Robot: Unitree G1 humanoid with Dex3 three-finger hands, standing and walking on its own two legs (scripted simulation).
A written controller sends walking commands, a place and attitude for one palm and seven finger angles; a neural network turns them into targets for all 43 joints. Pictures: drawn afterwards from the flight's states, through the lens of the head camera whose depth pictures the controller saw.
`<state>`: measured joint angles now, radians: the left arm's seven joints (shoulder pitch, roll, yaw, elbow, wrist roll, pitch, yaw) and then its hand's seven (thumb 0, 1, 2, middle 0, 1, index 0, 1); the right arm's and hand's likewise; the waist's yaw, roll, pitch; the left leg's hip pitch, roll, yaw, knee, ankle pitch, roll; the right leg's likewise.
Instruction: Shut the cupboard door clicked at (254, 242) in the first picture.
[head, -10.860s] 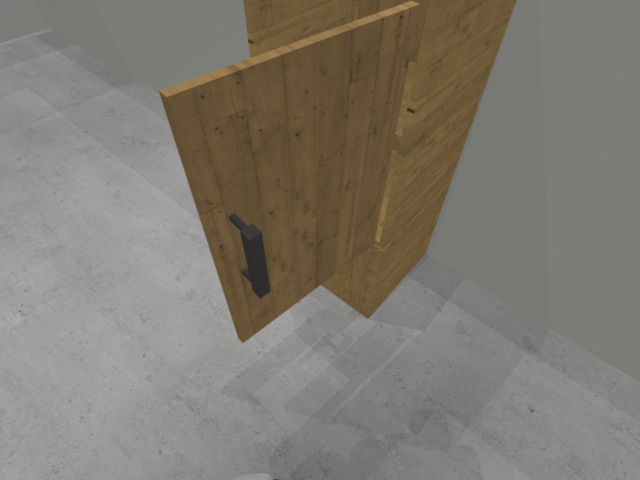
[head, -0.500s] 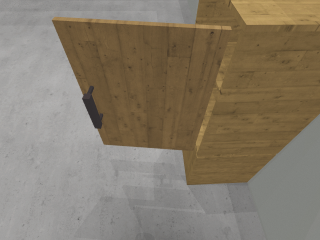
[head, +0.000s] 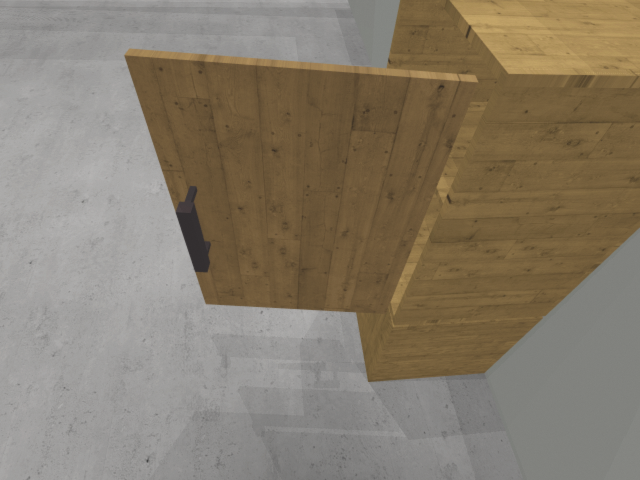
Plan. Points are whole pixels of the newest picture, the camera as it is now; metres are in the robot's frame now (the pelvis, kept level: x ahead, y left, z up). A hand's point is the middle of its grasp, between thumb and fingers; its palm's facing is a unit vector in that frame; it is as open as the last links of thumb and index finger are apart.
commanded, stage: come to a stop and stand still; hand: left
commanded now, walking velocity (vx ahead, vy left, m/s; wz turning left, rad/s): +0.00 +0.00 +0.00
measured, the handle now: (197, 230) +0.49 +0.25 -0.05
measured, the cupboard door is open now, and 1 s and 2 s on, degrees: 83 83 83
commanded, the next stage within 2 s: look again from close up in 0.24 s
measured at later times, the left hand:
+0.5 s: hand out of the picture +0.05 +0.18 -0.18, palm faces +0.02 -0.97 -0.25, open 7.3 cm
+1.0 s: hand out of the picture +0.04 +0.22 -0.17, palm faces -0.01 -0.96 -0.30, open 7.4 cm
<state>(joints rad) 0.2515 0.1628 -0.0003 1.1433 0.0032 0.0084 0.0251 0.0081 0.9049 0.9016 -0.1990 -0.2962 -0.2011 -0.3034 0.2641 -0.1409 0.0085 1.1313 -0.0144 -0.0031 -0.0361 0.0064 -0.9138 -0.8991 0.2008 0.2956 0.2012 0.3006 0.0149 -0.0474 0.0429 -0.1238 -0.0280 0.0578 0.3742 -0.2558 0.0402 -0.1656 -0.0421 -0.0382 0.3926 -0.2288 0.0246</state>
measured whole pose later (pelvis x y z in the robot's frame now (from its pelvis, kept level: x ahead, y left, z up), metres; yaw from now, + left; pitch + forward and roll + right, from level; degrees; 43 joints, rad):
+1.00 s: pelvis -0.03 -0.01 +0.00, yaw +0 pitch -2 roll +0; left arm 0.18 0.31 -0.02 1.03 0.01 -0.01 0.02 0.01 0.90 0.90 -0.20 -0.30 -0.20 -0.30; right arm 0.09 -0.29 0.00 1.05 -0.02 0.00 0.00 0.01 -0.91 -0.90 0.20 0.30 0.20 0.30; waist 0.02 -0.02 0.03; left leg -0.15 -0.01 0.05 0.42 -0.25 0.03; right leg -0.18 -0.03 -0.05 0.42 -0.21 0.01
